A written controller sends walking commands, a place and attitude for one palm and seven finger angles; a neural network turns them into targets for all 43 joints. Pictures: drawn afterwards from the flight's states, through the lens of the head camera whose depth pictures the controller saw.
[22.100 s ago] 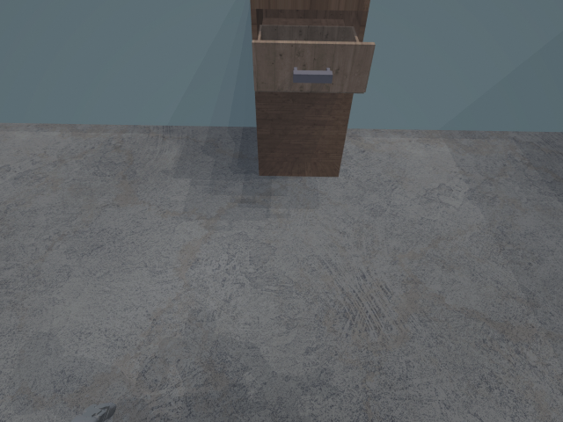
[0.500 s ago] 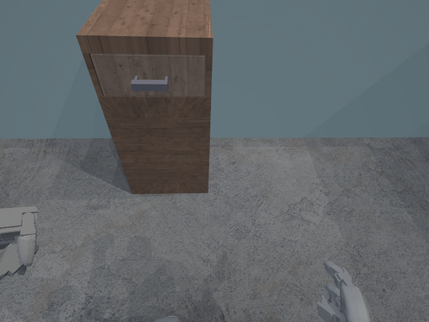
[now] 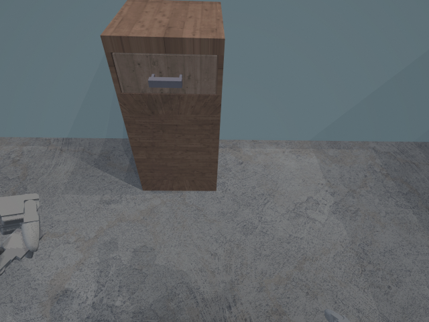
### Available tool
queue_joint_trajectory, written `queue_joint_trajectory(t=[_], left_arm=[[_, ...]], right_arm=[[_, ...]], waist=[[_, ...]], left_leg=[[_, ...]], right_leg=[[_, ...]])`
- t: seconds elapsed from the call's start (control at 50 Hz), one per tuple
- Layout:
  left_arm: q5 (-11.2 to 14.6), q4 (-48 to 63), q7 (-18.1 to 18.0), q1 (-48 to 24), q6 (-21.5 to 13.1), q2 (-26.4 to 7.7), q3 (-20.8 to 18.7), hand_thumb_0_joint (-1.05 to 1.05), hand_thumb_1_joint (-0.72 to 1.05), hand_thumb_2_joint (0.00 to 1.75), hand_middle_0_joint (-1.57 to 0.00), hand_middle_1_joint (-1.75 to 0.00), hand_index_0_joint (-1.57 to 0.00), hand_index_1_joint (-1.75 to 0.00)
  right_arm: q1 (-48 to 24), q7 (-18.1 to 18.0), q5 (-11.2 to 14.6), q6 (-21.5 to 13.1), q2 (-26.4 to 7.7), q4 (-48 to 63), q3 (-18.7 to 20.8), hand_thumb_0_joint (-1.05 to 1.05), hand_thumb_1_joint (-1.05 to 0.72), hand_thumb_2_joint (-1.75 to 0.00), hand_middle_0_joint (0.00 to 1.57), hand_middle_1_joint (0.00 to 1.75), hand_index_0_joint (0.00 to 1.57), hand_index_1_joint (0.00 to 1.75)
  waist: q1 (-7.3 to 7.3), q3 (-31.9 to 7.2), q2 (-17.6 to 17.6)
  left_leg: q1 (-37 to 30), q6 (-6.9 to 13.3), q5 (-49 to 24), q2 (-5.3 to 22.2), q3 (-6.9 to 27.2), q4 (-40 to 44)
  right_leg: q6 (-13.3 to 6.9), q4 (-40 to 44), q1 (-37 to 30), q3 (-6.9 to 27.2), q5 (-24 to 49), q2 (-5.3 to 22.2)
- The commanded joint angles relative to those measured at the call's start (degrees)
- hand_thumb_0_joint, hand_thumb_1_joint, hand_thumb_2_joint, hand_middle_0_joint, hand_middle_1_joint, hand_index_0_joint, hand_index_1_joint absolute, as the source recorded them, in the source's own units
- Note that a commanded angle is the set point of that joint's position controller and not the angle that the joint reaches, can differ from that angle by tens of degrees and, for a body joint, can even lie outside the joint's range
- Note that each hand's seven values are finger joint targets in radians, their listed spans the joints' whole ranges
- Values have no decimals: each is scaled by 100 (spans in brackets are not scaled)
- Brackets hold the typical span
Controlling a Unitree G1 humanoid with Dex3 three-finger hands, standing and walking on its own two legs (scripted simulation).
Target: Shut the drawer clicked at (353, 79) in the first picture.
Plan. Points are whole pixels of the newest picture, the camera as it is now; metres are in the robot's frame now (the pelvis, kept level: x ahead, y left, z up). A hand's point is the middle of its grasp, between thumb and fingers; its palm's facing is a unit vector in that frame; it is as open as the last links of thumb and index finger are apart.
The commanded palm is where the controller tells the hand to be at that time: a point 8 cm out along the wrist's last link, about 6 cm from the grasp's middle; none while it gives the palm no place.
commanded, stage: stop stepping back and stand still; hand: left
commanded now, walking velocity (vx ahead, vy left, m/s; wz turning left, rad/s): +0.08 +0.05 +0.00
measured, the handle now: (166, 79) +0.94 +0.23 -0.02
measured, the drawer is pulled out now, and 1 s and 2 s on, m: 0.00 0.00 0.00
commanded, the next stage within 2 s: let the arm hang, fingers relaxed in 0.80 s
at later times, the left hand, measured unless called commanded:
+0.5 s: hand (33, 218) +0.22 +0.27 +0.16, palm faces +0.35 -0.83 -0.45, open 3.2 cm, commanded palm +0.16 +0.31 +0.19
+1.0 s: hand (61, 251) +0.22 +0.28 +0.04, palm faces +0.17 -0.86 -0.48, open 3.1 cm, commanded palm none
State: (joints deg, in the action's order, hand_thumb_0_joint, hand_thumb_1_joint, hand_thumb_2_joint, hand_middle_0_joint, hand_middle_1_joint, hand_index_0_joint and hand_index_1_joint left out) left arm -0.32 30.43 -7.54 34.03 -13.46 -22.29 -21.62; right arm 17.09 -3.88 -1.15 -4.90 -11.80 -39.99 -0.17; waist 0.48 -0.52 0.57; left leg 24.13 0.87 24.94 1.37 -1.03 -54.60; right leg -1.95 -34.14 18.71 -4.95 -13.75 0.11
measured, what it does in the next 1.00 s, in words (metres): stands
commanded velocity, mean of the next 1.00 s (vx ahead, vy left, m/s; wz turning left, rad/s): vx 0.00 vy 0.00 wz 0.00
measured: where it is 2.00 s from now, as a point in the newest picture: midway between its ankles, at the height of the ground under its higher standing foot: outside the picture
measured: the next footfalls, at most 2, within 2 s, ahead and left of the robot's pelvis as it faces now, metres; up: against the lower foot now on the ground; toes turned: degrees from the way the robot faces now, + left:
none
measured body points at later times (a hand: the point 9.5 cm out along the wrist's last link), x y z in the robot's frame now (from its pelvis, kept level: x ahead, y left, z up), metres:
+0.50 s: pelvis +0.02 +0.03 +0.01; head +0.03 +0.04 +0.46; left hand +0.19 +0.31 +0.18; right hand +0.19 -0.20 -0.07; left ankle +0.04 +0.12 -0.72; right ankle +0.04 -0.10 -0.72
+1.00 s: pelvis +0.02 +0.03 +0.01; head +0.02 +0.01 +0.46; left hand +0.21 +0.32 +0.07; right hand +0.19 -0.22 -0.10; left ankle +0.04 +0.12 -0.72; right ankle +0.04 -0.10 -0.72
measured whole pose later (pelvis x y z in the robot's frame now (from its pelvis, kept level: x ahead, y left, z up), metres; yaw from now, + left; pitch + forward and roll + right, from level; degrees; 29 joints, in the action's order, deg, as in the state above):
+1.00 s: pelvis +0.02 +0.03 +0.01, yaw +1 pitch +1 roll -1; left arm -1.2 -0.8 -2.0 22.6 -5.2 -20.2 -9.7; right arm 8.5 0.3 0.1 -4.6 -16.4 -42.0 0.6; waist -0.4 -1.4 4.4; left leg 18.7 2.9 14.8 -0.5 -4.2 -32.1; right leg 1.4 -31.2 17.4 -2.8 -14.8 2.5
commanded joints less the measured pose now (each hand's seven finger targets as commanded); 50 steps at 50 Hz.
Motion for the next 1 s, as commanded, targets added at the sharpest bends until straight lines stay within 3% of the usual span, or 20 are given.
queue_joint_trajectory(t=[0.0,0.04,0.06,0.08,0.1,0.14,0.18,0.22,0.24,0.28,0.3,0.32,0.36,0.5,0.64,0.86,0.88,0.9,0.94,0.98], left_arm=[[78,1118,-112,-366,-238,-895,-632,0,90,90,-140,-160,-140,-160],[100,1276,-139,-374,-281,-829,-529,0,90,90,-140,-160,-140,-160],[97,1445,-133,-538,-319,-803,-470,0,90,90,-140,-160,-140,-160],[87,1690,-146,-568,-382,-766,-464,0,90,90,-140,-160,-140,-160],[5,1935,-199,-767,-430,-825,-520,0,90,90,-140,-160,-140,-160],[-32,1620,-194,-852,-407,-1025,-769,0,90,90,-140,-160,-140,-160],[13,1467,-214,-431,-314,-1001,-814,0,90,90,-140,-160,-140,-160],[36,1163,-195,-117,-260,-756,-630,0,90,90,-140,-160,-140,-160],[48,1037,-167,-54,-246,-739,-586,0,90,90,-140,-160,-140,-160],[115,791,-121,9,-221,-681,-558,0,90,90,-140,-160,-140,-160],[180,956,-113,-220,-243,-770,-597,0,90,90,-140,-160,-140,-160],[183,764,-98,-197,-227,-782,-651,0,90,90,-140,-160,-140,-160],[216,890,-97,-29,-130,-700,-548,0,90,90,-140,-160,-140,-160],[146,1593,-139,-110,-225,-867,-610,0,90,90,-140,-160,-140,-160],[213,1349,-142,366,-290,-775,-647,0,90,90,-140,-160,-140,-160],[230,1102,-124,181,-258,-741,-597,0,90,90,-140,-160,-140,-160],[-100,-3675,606,-656,390,-113,1764,0,90,90,-140,-160,-140,-160],[-156,-3737,732,-829,1019,-148,1401,0,90,90,-136,-156,-136,-156],[-173,-3968,735,-905,1221,36,1432,0,90,90,-128,-147,-128,-147],[-190,-4562,713,-1196,1221,-76,1531,0,90,90,-120,-138,-120,-138]], right_arm=[[-898,-154,28,-400,-497,1142,236,0,-90,-90,20,30,20,30],[-830,-230,-10,-486,-525,1072,173,0,-90,-90,20,30,20,30],[-802,-256,-43,-529,-630,1103,185,0,-90,-90,20,30,20,30],[-844,-290,-62,-578,-750,1189,230,0,-90,-90,20,30,20,30],[-829,-234,-28,-625,-716,1246,197,0,-90,-90,20,30,20,30],[-834,-160,-10,-734,-554,1159,205,0,-90,-90,20,30,20,30],[-777,-106,42,-768,-588,1225,207,0,-90,-90,20,30,20,30],[-780,-63,93,-715,-628,1243,193,0,-90,-90,20,30,20,30],[-823,-51,100,-658,-635,1265,197,0,-90,-90,20,30,20,30],[-843,-21,67,-552,-622,1319,232,0,-90,-90,20,30,20,30],[-886,-1,56,-534,-610,1316,209,0,-90,-90,20,30,20,30],[-796,-4,34,-529,-599,1224,199,0,-90,-90,20,30,20,30],[-842,-40,100,-444,-601,1299,233,0,-90,-90,20,30,20,30],[-1068,-147,95,-514,-608,1459,168,0,-90,-90,20,30,20,30],[-948,-83,134,-478,-641,1443,236,0,-90,-90,20,30,20,30],[-1072,-137,126,-356,-651,1476,247,0,-90,-90,20,30,20,30],[-1256,405,214,-782,-1429,-26,515,0,-90,-90,20,30,20,30],[-836,482,195,-241,-1553,-8,574,0,-90,-90,20,30,20,30],[-827,473,144,-5,-1274,59,453,0,-90,-90,20,30,20,30],[-836,463,64,105,-1206,42,347,0,-90,-90,20,30,20,30]], waist=[[67,-119,-1034],[137,-22,-399],[148,156,278],[90,204,1350],[53,227,1908],[17,289,1184],[-71,62,915],[-47,14,799],[-10,30,532],[83,123,-127],[121,44,-233],[90,-85,-219],[67,-220,-490],[-64,-506,606],[-22,-644,403],[-23,-343,166],[322,-36,278],[174,-316,365],[81,-387,221],[5,-451,-643]], left_leg=[[-944,126,-242,250,-122,1177],[-1630,136,-452,26,-377,2437],[-1535,242,71,248,173,3070],[-1364,545,896,1020,1436,3937],[-887,892,1113,1705,2389,4570],[-379,841,416,1594,1969,4531],[-586,627,-820,1282,1072,3913],[-482,396,-1254,973,619,3422],[-338,276,-1183,770,426,3174],[-299,48,-970,285,130,2565],[-536,-7,-1007,192,65,2472],[-773,-3,-667,189,73,2626],[-1080,72,-914,271,94,2631],[-1144,135,-2421,648,515,3455],[-1283,-29,-2937,485,271,3132],[-1060,79,-1492,417,260,3422],[-1149,139,-2657,622,336,2420],[-1009,142,-2694,645,393,2635],[-593,307,-2101,743,640,2785],[-555,365,-1961,654,726,2781]], right_leg=[[-635,1922,846,1618,-2333,1462],[-359,1446,1010,1014,-2406,1044],[-185,771,1065,857,-2329,773],[67,-308,1150,541,-1840,316],[217,-1512,949,271,-1547,25],[218,-1888,489,517,-1339,236],[264,-655,-128,315,-1100,198],[256,529,-752,116,-474,114],[189,977,-958,336,-56,170],[-143,1480,-609,1399,246,817],[-222,1553,-396,1593,256,989],[-155,1564,-184,1460,-427,891],[-92,1558,-158,1305,-474,748],[217,550,-981,436,1063,233],[143,726,-1164,540,1727,341],[165,1181,-888,751,818,362],[85,385,232,413,1200,650],[105,556,75,664,823,720],[119,346,-13,493,61,507],[29,514,-275,645,154,481]])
